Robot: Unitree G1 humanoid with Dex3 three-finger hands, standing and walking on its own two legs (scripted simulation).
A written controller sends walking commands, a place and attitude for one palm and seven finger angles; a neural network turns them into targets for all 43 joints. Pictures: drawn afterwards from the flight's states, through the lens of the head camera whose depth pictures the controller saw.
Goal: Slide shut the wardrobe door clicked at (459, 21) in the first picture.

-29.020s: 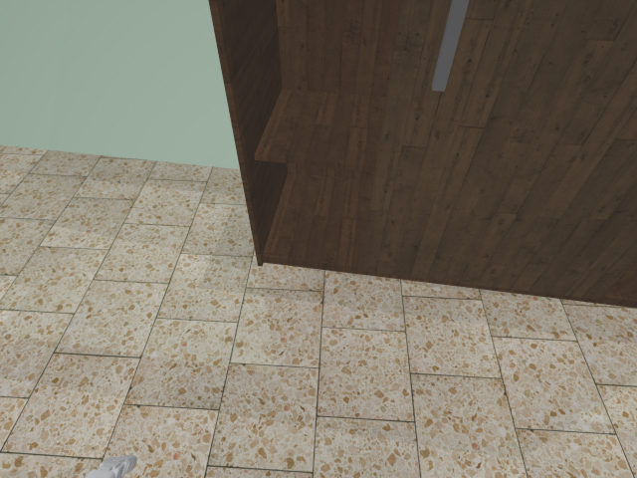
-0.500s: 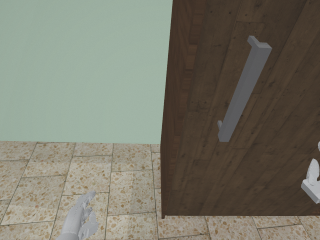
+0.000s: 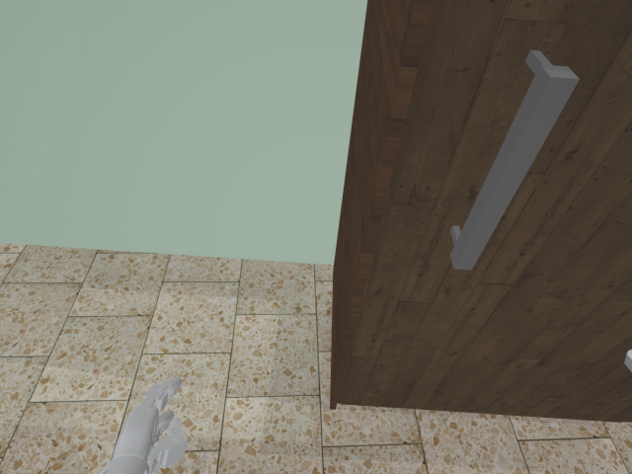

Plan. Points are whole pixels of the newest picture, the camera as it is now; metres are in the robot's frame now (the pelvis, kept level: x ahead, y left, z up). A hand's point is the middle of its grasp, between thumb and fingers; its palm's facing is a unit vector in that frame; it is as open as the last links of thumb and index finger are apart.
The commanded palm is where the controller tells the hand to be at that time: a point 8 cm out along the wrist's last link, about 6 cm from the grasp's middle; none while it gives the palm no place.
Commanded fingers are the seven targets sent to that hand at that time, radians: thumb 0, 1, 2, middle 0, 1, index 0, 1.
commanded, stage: step back with the hand held close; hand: right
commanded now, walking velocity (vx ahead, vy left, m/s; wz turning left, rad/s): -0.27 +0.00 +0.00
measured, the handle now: (493, 176) +0.42 -0.20 +0.19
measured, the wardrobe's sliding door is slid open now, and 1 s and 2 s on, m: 0.01 0.01 0.01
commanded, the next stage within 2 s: stop stepping back and stand still in 1.16 s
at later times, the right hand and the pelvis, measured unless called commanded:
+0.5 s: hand out of the picture +0.13 -0.29 +0.16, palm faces +0.46 +0.78 -0.42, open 7.4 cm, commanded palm +0.07 -0.32 +0.18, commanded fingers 0.00 -0.90 -0.90 0.20 0.30 0.20 0.30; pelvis -0.07 -0.02 -0.01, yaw -1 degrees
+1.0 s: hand out of the picture +0.08 -0.31 +0.17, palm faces +0.44 +0.77 -0.46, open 7.4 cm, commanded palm +0.00 -0.34 +0.18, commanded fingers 0.00 -0.90 -0.90 0.20 0.30 0.20 0.30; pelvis -0.12 -0.04 -0.01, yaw -3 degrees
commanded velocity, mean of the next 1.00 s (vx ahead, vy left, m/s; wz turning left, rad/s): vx -0.32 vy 0.00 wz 0.02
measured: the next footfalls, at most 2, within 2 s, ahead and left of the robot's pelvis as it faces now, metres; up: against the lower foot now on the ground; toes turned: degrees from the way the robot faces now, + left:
left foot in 1.20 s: -0.21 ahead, +0.12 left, +0.00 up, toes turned +1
left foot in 1.82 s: -0.24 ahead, +0.00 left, +0.00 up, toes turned +1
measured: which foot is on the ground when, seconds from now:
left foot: down 0.00-0.90, up 0.92-1.00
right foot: down 0.00-1.00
